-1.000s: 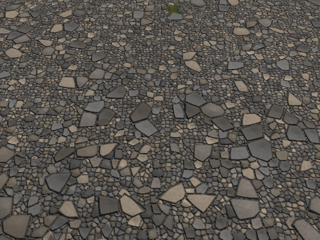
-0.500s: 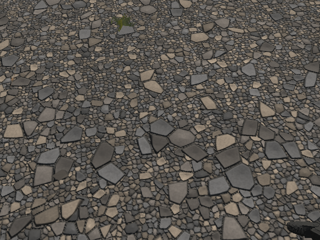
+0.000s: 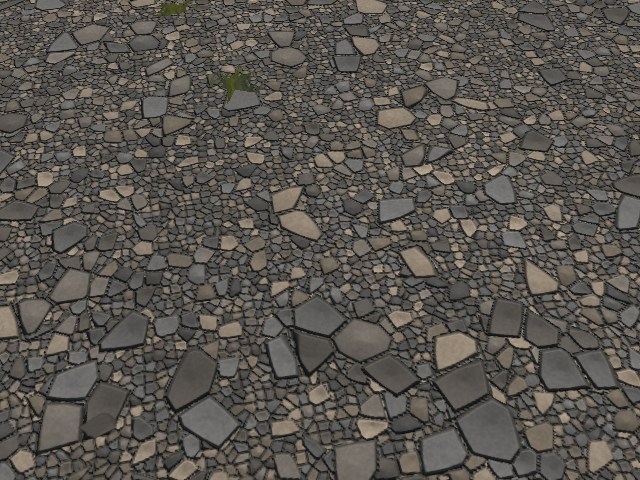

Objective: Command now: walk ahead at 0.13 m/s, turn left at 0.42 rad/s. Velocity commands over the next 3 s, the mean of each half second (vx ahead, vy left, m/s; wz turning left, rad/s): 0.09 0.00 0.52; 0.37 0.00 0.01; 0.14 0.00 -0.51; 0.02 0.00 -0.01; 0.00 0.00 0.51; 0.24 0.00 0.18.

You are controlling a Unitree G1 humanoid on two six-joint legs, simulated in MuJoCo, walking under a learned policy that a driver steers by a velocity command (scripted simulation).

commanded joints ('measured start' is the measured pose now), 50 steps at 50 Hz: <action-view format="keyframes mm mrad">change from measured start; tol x32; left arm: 1 134 216 62 -29 36 -9 9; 50 128 160 25 -67 -12 -51 -29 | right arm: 1 -129 -58 -13 -145 4 -16 -4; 50 -62 -84 -4 -155 -43 -125 28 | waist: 1 63 -222 -65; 16 29 -187 -89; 19 14 296 -228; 50 27 -114 -42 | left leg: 1 -269 -9 18 178 -375 6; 5 -344 82 37 616 -325 -92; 15 -66 94 204 172 -157 -65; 19 550 423 -348 -15 669 245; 23 338 348 -359 -222 -361 237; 39 129 304 -165 -180 -291 156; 44 -507 86 26 684 -371 -14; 50 -320 117 90 459 -137 -77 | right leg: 1 201 -312 315 -229 -35 -183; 6 231 -308 131 -162 473 -186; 17 132 -261 -115 85 466 -93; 19 -359 -55 -181 617 -465 80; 21 -487 -57 26 755 -399 52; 40 21 -29 -68 16 15 -78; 44 442 -353 678 -280 -349 -315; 50 228 -180 263 -236 548 -237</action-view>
